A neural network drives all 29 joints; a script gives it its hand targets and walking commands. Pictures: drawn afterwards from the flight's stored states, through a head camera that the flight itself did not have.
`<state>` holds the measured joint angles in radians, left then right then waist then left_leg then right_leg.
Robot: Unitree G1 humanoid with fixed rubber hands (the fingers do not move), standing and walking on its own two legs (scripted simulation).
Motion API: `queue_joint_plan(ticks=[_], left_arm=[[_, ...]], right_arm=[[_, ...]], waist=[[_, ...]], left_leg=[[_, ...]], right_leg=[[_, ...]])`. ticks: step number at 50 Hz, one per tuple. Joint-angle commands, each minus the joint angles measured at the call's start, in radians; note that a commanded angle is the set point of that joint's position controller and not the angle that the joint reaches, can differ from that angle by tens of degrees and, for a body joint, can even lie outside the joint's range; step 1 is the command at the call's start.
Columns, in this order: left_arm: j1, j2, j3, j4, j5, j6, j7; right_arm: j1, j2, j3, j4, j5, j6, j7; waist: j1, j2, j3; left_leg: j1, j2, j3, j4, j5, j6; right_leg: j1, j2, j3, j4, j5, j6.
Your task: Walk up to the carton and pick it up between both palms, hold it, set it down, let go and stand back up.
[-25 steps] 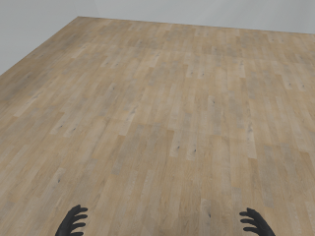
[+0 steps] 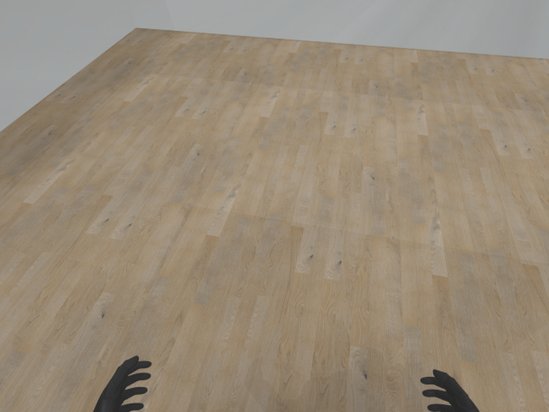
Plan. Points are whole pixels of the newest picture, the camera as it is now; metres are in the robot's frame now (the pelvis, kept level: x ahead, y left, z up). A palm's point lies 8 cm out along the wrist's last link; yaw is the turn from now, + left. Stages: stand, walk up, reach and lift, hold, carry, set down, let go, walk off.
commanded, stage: stand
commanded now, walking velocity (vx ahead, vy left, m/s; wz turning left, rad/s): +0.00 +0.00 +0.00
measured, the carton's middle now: out of the picture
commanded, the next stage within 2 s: walk up in 0.82 s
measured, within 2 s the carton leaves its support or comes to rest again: neither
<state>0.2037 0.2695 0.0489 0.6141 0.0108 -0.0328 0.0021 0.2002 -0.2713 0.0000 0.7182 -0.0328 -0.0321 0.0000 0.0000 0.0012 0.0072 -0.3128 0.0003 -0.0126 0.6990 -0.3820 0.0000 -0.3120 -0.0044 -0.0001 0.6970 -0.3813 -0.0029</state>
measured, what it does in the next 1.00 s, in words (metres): stands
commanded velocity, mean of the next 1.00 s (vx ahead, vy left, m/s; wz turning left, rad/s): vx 0.00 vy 0.00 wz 0.00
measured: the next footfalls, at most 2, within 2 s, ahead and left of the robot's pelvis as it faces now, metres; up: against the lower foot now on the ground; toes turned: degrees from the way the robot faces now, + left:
right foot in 1.30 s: +0.03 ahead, -0.20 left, +0.00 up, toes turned -16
left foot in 1.68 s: +0.13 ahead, -0.03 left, +0.00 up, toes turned -22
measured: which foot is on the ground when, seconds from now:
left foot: down 0.00-1.00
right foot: down 0.00-1.00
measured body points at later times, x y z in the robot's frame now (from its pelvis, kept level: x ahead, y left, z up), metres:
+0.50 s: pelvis -0.01 +0.00 +0.00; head -0.01 +0.00 +0.45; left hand +0.15 +0.27 -0.08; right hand +0.12 -0.26 -0.11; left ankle -0.01 +0.12 -0.72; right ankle -0.01 -0.12 -0.72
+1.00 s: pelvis -0.02 +0.00 +0.00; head -0.03 -0.01 +0.45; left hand +0.13 +0.27 -0.09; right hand +0.10 -0.27 -0.11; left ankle -0.01 +0.12 -0.72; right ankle -0.01 -0.12 -0.72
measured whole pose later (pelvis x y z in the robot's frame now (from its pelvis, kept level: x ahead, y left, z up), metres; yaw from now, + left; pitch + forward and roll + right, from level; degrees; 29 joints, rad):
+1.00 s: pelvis -0.02 +0.00 +0.00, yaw +0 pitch -2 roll +0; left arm 0.19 0.28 0.05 0.70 0.01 -0.03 0.00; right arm 0.20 -0.28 0.00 0.79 -0.03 -0.03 0.00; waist 0.00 0.00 0.01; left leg -0.31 0.00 -0.01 0.69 -0.34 0.00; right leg -0.32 0.00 0.00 0.70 -0.35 -0.01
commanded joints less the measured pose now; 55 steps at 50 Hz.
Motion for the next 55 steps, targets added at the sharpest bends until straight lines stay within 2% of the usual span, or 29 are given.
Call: queue_joint_plan(ticks=[1,2,4,9,12,16,18,20,22,24,28,32,35,36,37,38,39,41,43,45,47,48,49,50,51,52,53,54,55], left_arm=[[-0.041,0.246,0.06,0.009,0.001,-0.032,0.017],[-0.022,0.256,0.059,0.01,-0.001,-0.031,0.013],[-0.087,0.257,0.049,0.003,0.017,-0.029,0.021],[-0.065,0.257,0.054,0.003,0.004,-0.038,0.018],[-0.046,0.248,0.048,0.021,0.012,-0.035,0.017],[-0.067,0.24,0.047,0.02,0.002,-0.026,0.009],[-0.056,0.247,0.044,0.021,0.006,-0.03,0.006],[-0.088,0.232,0.043,0.026,0.007,-0.028,0.015],[-0.052,0.242,0.06,0.031,-0.002,-0.02,0.016],[-0.096,0.247,0.048,0.038,0.017,-0.03,0.013],[-0.055,0.261,0.047,0.056,0.006,-0.03,0.005],[-0.058,0.239,0.04,0.066,-0.004,-0.04,0.011],[-0.106,0.239,0.054,0.035,0.004,-0.032,0.011],[-0.081,0.234,0.047,0.083,0.014,-0.027,0.014],[-0.053,0.206,0.042,0.053,0.0,-0.03,0.011],[-0.099,0.254,0.046,0.069,0.006,-0.027,0.011],[-0.05,0.252,0.049,0.089,0.011,-0.029,0.011],[-0.096,0.295,0.054,0.075,0.013,-0.022,0.012],[-0.106,0.261,0.051,0.074,0.015,-0.029,0.004],[-0.056,0.248,0.048,0.096,0.006,-0.033,0.007],[-0.078,0.274,0.044,0.097,0.013,-0.034,0.009],[-0.09,0.261,0.047,0.086,0.005,-0.028,0.008],[-0.093,0.245,0.048,0.097,0.011,-0.03,0.005],[-0.101,0.225,0.037,0.075,0.009,-0.033,-0.001],[-0.071,0.287,0.073,-0.055,0.063,0.036,-0.06],[-0.117,0.222,0.065,-0.089,0.07,0.051,-0.077],[-0.095,0.247,0.065,-0.101,0.077,0.069,-0.082],[-0.061,0.286,0.09,-0.08,0.087,0.075,-0.086],[-0.054,0.297,0.085,-0.081,0.079,0.078,-0.094]], right_arm=[[-0.073,-0.241,-0.073,-0.037,0.008,-0.035,-0.011],[-0.088,-0.254,-0.082,-0.044,0.008,-0.04,-0.011],[-0.078,-0.227,-0.071,-0.036,0.009,-0.034,-0.009],[-0.109,-0.235,-0.074,-0.043,0.018,-0.033,-0.001],[-0.065,-0.276,-0.088,-0.012,0.017,-0.032,-0.014],[-0.096,-0.271,-0.08,-0.02,0.009,-0.029,-0.008],[-0.103,-0.278,-0.091,-0.025,0.005,-0.033,-0.015],[-0.088,-0.235,-0.076,-0.011,0.005,-0.037,-0.007],[-0.098,-0.241,-0.075,-0.003,0.016,-0.04,-0.001],[-0.068,-0.262,-0.087,-0.003,0.016,-0.035,-0.005],[-0.084,-0.278,-0.086,0.019,0.009,-0.038,-0.012],[-0.106,-0.238,-0.07,0.01,0.008,-0.045,-0.004],[-0.102,-0.263,-0.074,0.011,0.011,-0.036,-0.013],[-0.083,-0.271,-0.08,0.038,0.012,-0.035,-0.009],[-0.122,-0.283,-0.087,0.015,0.018,-0.036,-0.009],[-0.118,-0.231,-0.072,0.0,0.015,-0.031,-0.008],[-0.111,-0.264,-0.076,0.019,0.009,-0.037,0.0],[-0.104,-0.252,-0.078,0.016,0.024,-0.03,-0.008],[-0.099,-0.247,-0.077,0.021,0.012,-0.039,-0.01],[-0.106,-0.232,-0.065,0.017,0.004,-0.038,-0.003],[-0.08,-0.233,-0.069,0.047,0.022,-0.037,-0.003],[-0.094,-0.269,-0.073,0.022,0.004,-0.035,-0.012],[-0.124,-0.262,-0.083,0.027,0.017,-0.028,-0.01],[-0.097,-0.261,-0.077,0.025,0.014,-0.036,-0.011],[0.025,-0.395,-0.144,-0.001,0.021,-0.04,-0.024],[0.11,-0.458,-0.167,0.02,0.012,-0.042,-0.042],[0.088,-0.498,-0.182,-0.014,0.009,-0.041,-0.041],[0.041,-0.468,-0.182,-0.026,0.003,-0.042,-0.051],[0.077,-0.452,-0.181,-0.037,0.012,-0.043,-0.056]], waist=[[0.03,0.017,-0.036],[0.022,0.06,-0.061],[-0.006,-0.004,-0.051],[0.008,0.044,-0.045],[0.011,-0.037,-0.041],[0.011,0.018,-0.049],[0.007,0.042,-0.046],[0.013,-0.003,-0.011],[0.018,0.036,-0.008],[-0.014,0.006,-0.008],[0.011,0.004,0.03],[0.007,0.048,-0.044],[0.014,-0.01,0.008],[0.006,0.036,-0.014],[0.038,0.077,0.008],[-0.011,0.016,-0.049],[0.033,0.047,-0.048],[-0.008,-0.045,-0.005],[-0.003,0.037,0.03],[0.018,0.026,-0.044],[-0.015,-0.033,-0.017],[0.0,0.077,0.054],[0.002,-0.008,0.006],[0.011,0.035,0.0],[-0.039,-0.024,0.046],[-0.07,0.18,0.05],[-0.049,0.248,0.034],[-0.033,0.121,0.013],[-0.027,0.057,-0.015]], left_leg=[[-0.029,0.103,-0.114,-0.107,0.296,0.09],[-0.029,0.095,-0.094,-0.104,0.284,0.083],[-0.003,0.104,-0.103,-0.109,0.326,0.085],[0.0,0.089,-0.083,-0.14,0.249,0.081],[0.025,0.092,-0.072,-0.109,0.263,0.068],[0.002,0.104,-0.121,-0.158,0.167,0.092],[0.009,0.098,-0.089,-0.14,0.24,0.084],[-0.022,0.099,-0.095,-0.168,0.195,0.086],[-0.035,0.093,-0.097,-0.151,0.209,0.088],[0.013,0.082,-0.099,-0.156,0.139,0.081],[-0.024,0.106,-0.144,-0.214,0.117,0.085],[0.022,0.103,-0.101,-0.144,0.207,0.083],[-0.019,0.117,-0.125,-0.2,0.193,0.088],[0.002,0.096,-0.11,-0.182,0.194,0.077],[-0.026,0.103,-0.117,-0.183,0.208,0.083],[-0.002,0.103,-0.095,-0.172,0.204,0.077],[0.0,0.104,-0.124,-0.178,0.189,0.083],[-0.021,0.086,-0.083,-0.16,0.122,0.065],[-0.027,0.09,-0.117,-0.204,0.107,0.076],[0.008,0.103,-0.118,-0.181,0.16,0.086],[-0.01,0.089,-0.096,-0.162,0.163,0.081],[-0.017,0.09,-0.1,-0.193,0.15,0.078],[0.014,0.097,-0.104,-0.2,0.131,0.072],[0.006,0.097,-0.103,-0.192,0.13,0.074],[0.195,0.153,-0.12,-0.203,0.094,0.112],[0.285,0.384,-0.247,-0.341,0.145,0.19],[0.271,0.534,-0.347,-0.414,0.071,0.285],[0.305,0.56,-0.317,-0.386,0.147,0.323],[0.276,0.529,-0.294,-0.351,0.249,0.31]], right_leg=[[0.054,-0.076,0.107,-0.088,0.27,-0.078],[0.068,-0.095,0.11,-0.098,0.287,-0.079],[0.062,-0.086,0.095,-0.082,0.315,-0.078],[0.039,-0.082,0.095,-0.103,0.254,-0.077],[0.015,-0.097,0.095,-0.111,0.244,-0.09],[0.036,-0.084,0.084,-0.133,0.177,-0.09],[0.018,-0.076,0.072,-0.103,0.208,-0.077],[0.028,-0.078,0.099,-0.111,0.188,-0.084],[0.032,-0.083,0.102,-0.117,0.207,-0.086],[-0.008,-0.116,0.162,-0.168,0.128,-0.101],[0.025,-0.094,0.115,-0.15,0.141,-0.081],[0.032,-0.094,0.126,-0.142,0.197,-0.092],[0.025,-0.074,0.088,-0.127,0.168,-0.077],[0.05,-0.082,0.11,-0.133,0.185,-0.086],[0.04,-0.094,0.108,-0.158,0.2,-0.086],[0.029,-0.084,0.089,-0.119,0.205,-0.089],[0.07,-0.074,0.097,-0.125,0.176,-0.086],[0.002,-0.102,0.135,-0.161,0.129,-0.093],[-0.018,-0.09,0.125,-0.159,0.1,-0.082],[0.049,-0.08,0.106,-0.153,0.131,-0.077],[0.041,-0.094,0.118,-0.152,0.174,-0.077],[-0.02,-0.102,0.145,-0.174,0.117,-0.08],[0.005,-0.089,0.106,-0.171,0.123,-0.087],[0.029,-0.09,0.105,-0.158,0.152,-0.078],[-0.285,-0.015,0.22,-0.114,0.268,-0.107],[-0.427,0.029,0.067,0.056,0.127,-0.054],[-0.482,-0.034,0.036,0.245,-0.092,-0.017],[-0.475,-0.087,0.074,0.31,-0.113,-0.023],[-0.421,-0.102,0.082,0.324,-0.114,-0.024]])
